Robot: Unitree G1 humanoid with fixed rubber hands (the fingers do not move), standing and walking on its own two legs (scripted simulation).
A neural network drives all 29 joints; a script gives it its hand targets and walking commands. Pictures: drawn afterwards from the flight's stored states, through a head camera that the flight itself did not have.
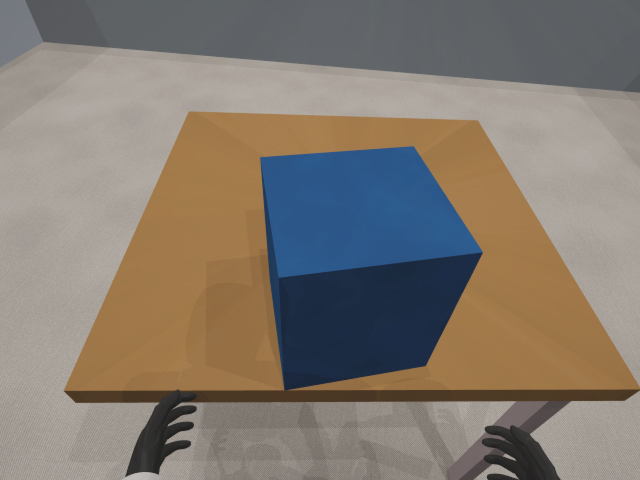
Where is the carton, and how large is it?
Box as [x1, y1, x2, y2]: [260, 146, 482, 389]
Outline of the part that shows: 413,146 260,157 269,275 284,389 425,365 482,251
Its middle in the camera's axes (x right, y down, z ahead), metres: +0.04 +0.04 +0.54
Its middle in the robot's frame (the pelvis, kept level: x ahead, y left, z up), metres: +0.39 -0.01 +0.06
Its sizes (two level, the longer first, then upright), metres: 0.210 0.200 0.250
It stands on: a table, 0.72 m high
